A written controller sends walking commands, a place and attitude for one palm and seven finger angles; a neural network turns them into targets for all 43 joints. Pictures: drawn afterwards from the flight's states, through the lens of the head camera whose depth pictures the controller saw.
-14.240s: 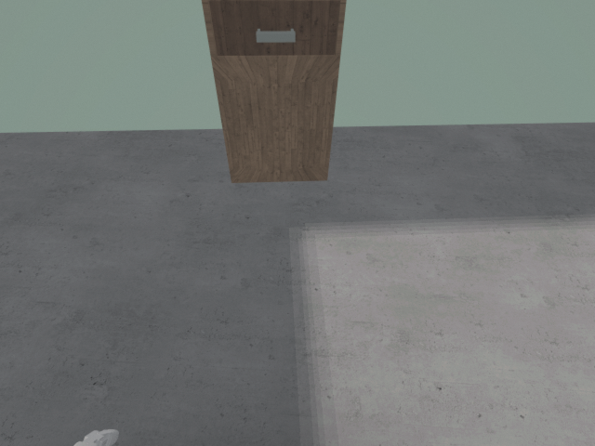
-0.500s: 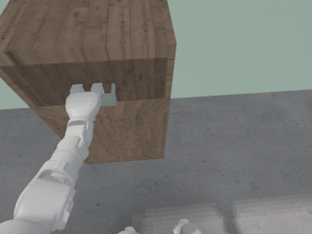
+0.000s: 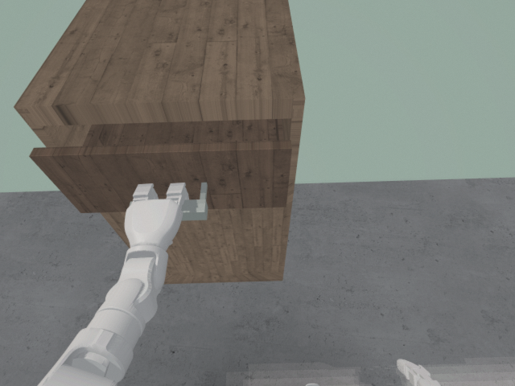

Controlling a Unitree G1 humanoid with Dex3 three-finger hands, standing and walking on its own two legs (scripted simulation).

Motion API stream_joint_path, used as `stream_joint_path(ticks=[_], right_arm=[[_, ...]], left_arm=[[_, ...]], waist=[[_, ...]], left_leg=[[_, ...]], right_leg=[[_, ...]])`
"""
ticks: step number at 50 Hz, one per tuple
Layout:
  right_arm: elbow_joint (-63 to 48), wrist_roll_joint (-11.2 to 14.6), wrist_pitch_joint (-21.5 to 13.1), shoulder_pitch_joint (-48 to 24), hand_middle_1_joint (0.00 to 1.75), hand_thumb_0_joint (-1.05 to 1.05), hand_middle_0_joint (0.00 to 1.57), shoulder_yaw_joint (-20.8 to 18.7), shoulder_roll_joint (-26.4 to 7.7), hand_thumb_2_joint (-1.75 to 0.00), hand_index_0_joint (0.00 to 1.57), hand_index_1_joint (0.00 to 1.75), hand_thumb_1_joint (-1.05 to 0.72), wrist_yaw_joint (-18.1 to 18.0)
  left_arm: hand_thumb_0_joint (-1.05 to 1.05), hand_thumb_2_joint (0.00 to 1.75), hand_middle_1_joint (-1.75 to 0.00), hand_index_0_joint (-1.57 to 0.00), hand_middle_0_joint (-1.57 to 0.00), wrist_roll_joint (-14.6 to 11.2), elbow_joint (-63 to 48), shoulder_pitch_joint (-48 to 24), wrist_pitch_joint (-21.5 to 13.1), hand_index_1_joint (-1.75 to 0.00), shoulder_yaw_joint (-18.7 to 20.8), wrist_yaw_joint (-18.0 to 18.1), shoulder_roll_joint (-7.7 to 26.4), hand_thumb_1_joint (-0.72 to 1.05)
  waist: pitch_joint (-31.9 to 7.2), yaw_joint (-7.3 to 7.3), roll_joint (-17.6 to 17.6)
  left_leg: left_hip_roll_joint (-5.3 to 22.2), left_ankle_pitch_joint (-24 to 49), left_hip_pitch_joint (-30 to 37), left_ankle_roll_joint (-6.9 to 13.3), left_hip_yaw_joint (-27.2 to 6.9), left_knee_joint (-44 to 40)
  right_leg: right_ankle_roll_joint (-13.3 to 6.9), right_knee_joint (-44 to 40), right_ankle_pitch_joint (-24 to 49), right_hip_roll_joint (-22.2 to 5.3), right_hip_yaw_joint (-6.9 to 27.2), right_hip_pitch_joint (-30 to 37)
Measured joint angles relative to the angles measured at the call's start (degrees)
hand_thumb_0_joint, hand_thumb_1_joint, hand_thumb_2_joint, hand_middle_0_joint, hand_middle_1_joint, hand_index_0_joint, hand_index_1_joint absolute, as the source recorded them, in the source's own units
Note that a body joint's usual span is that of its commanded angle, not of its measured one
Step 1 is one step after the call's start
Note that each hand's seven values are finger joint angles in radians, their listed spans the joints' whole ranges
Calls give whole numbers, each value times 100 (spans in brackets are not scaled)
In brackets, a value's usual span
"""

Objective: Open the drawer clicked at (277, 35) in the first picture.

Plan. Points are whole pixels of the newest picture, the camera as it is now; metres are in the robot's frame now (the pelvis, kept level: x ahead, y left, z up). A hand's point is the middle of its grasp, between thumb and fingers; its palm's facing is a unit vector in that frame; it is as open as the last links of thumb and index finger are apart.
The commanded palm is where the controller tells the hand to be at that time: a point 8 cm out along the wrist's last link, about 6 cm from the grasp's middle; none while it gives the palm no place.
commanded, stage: pull the drawer open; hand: left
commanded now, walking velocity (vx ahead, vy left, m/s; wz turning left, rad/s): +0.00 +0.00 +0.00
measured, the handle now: (170, 199) +0.43 +0.18 +0.00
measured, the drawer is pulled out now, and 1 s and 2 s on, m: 0.07 0.18 0.30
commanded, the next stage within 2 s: none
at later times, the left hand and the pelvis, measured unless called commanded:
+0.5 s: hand (160, 263) +0.32 +0.18 -0.02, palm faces +0.00 -0.04 -1.00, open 6.2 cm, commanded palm +0.27 +0.18 +0.03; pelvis -0.01 -0.01 +0.00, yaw +0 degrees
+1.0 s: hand (155, 298) +0.26 +0.18 -0.02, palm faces +0.01 -0.07 -1.00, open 6.2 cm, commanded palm +0.22 +0.18 +0.03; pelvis -0.01 -0.01 +0.00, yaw +0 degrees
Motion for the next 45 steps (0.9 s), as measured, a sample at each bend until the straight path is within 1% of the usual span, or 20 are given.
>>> stream_joint_path(ticks=[6, 18, 24, 31, 38, 45], right_arm=[[-109, 6, -38, -111, 29, 1, 20, 55, 29, -90, 20, 30, -90, -35], [-29, -3, -135, -105, 29, 1, 20, 93, 25, -90, 20, 30, -90, -90], [-5, 3, -162, -101, 29, 1, 20, 91, 23, -90, 20, 30, -90, -91], [-76, 4, -217, -92, 29, 1, 20, 87, -2, -90, 20, 30, -90, -60], [-91, -22, -254, -185, 29, 1, 20, 86, -38, -90, 20, 30, -90, -44], [-140, -32, -252, -366, 29, 1, 20, 132, -4, -90, 20, 30, -90, -31]], left_arm=[[2, 77, -135, -35, -29, -2, -252, 299, -1, -131, -31, -85, -19, 65], [2, 79, -135, -35, -29, 41, -642, 760, -113, -131, -52, 4, -23, 65], [2, 78, -135, -35, -29, 19, -832, 985, -99, -131, -20, -28, 11, 65], [3, 77, -135, -36, -28, -44, -1331, 1531, -78, -130, 28, -45, 17, 65], [3, 79, -135, -36, -27, 18, -1724, 1945, -76, -130, -49, 37, -16, 65], [3, 79, -135, -37, -27, 53, -2051, 2295, -37, -131, -130, 29, -34, 65]], waist=[[19, 54, -8], [91, 146, -27], [103, 131, -20], [101, 112, -11], [116, 181, -25], [131, 249, -29]], left_leg=[[-4, 27, 125, -15, 10, -40], [-19, 53, 199, -52, -1, 1], [-7, 76, 249, -65, 34, -25], [8, 81, 348, -71, 89, -74], [-1, 58, 385, -76, 76, -33], [-8, 38, 457, -81, 72, -16]], right_leg=[[-16, 7, 7, -3, 9, 101], [-54, 120, -8, -18, -5, 146], [-67, 127, 13, -4, 28, 167], [-69, 117, 21, 16, 83, 230], [-75, 169, -15, 6, 69, 267], [-82, 205, -47, 0, 65, 331]])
